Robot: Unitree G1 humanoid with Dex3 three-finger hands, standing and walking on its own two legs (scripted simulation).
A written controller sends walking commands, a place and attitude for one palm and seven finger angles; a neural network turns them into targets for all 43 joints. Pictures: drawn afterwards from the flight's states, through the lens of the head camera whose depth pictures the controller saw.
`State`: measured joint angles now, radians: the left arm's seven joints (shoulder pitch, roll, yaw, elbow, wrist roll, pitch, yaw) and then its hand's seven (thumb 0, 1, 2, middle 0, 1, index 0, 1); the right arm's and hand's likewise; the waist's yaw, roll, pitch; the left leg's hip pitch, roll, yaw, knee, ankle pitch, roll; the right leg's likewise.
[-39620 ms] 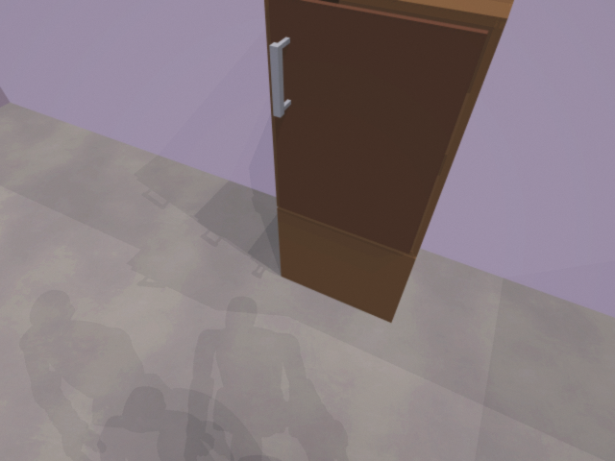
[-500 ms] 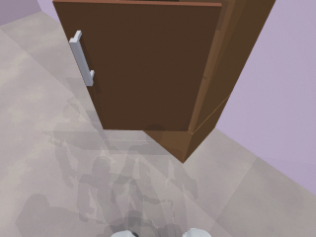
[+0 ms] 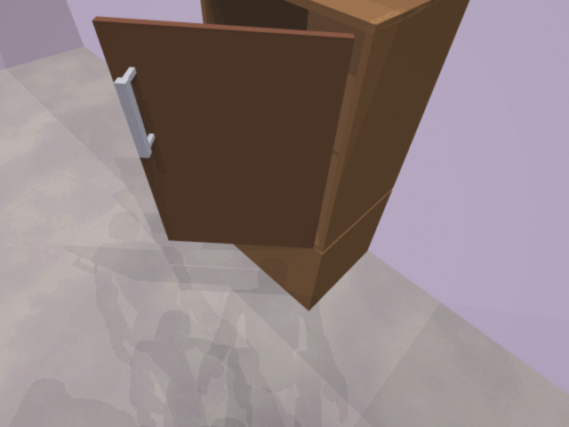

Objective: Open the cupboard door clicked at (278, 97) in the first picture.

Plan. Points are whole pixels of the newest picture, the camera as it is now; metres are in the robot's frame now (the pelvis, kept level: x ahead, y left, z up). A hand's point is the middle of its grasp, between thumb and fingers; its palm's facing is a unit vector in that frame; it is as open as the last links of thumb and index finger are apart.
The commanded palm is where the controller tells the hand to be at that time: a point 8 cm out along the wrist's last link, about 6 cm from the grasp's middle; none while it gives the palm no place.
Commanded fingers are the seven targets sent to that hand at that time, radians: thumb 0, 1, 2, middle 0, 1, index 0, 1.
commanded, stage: come to a stop and stand still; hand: left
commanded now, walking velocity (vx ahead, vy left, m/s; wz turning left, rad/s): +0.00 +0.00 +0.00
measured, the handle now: (138, 114) +0.60 +0.32 +0.09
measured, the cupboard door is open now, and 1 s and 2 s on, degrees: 42 42 42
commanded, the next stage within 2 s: look again from close up in 0.26 s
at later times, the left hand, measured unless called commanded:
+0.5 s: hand out of the picture -0.04 +0.17 -0.18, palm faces +0.00 -0.99 -0.15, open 7.4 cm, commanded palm none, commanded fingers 0.00 0.90 0.90 -0.20 -0.30 -0.20 -0.30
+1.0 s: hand out of the picture -0.04 +0.19 -0.18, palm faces +0.02 -0.98 -0.18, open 7.4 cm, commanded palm none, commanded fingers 0.00 0.90 0.90 -0.20 -0.30 -0.20 -0.30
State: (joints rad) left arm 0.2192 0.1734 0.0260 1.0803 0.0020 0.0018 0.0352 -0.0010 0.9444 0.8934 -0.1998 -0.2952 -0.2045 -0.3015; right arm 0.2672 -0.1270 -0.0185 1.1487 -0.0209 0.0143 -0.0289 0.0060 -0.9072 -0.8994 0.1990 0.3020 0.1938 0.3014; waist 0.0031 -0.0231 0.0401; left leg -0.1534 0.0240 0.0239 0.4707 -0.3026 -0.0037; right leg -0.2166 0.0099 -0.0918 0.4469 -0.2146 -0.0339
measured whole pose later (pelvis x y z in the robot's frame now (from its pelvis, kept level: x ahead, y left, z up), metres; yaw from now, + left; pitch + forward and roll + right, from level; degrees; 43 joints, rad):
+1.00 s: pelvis -0.03 +0.03 +0.00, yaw +0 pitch -2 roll +0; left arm 0.34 0.14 -0.01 1.08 0.02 -0.01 0.03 0.00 0.90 0.89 -0.20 -0.29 -0.20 -0.30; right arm 0.34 -0.15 0.01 1.08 -0.02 -0.02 -0.02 0.01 -0.91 -0.90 0.20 0.30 0.20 0.30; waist 0.00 0.00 0.01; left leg -0.17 -0.04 0.05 0.46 -0.25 0.05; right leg -0.25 -0.05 -0.06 0.47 -0.17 0.01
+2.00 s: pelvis +0.07 +0.13 +0.00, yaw +0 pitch +0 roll -1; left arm 0.28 0.17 0.05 0.99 0.02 0.04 0.01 0.00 0.91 0.89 -0.19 -0.29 -0.20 -0.30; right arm 0.24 -0.14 -0.03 1.02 -0.04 -0.01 -0.04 0.01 -0.93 -0.90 0.20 0.30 0.20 0.30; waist -0.01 -0.03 0.05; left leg -0.33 0.05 0.06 0.50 -0.18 0.01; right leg -0.35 0.00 -0.06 0.84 -0.51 0.01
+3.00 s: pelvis +0.02 +0.12 +0.00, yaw +0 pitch -3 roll +0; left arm 0.26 0.25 0.01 1.01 0.02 -0.02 0.03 0.00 0.90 0.89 -0.20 -0.29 -0.20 -0.30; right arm 0.22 -0.24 -0.01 1.04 -0.02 -0.02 -0.01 0.01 -0.91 -0.90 0.20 0.30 0.20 0.30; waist 0.00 0.00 -0.01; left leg -0.19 -0.02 0.07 0.47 -0.24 0.05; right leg -0.18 0.00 -0.08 0.46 -0.22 -0.03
